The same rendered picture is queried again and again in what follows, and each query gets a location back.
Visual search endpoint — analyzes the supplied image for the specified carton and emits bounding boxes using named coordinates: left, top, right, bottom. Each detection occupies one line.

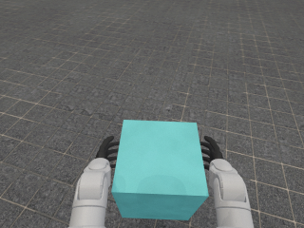
left=111, top=120, right=209, bottom=220

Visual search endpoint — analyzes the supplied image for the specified right robot forearm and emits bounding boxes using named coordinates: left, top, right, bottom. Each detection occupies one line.
left=209, top=159, right=255, bottom=228

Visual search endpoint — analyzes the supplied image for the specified left robot hand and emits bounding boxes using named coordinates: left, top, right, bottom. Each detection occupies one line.
left=95, top=135, right=120, bottom=169

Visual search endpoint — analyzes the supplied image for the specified left robot forearm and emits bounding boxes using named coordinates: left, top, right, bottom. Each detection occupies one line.
left=67, top=158, right=111, bottom=228

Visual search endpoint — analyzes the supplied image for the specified right robot hand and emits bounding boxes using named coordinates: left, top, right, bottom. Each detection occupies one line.
left=199, top=135, right=223, bottom=171

